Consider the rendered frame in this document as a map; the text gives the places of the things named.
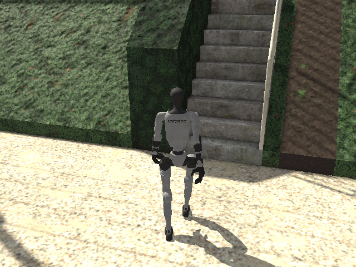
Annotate stairs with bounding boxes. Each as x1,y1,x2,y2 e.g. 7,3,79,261
183,0,283,166

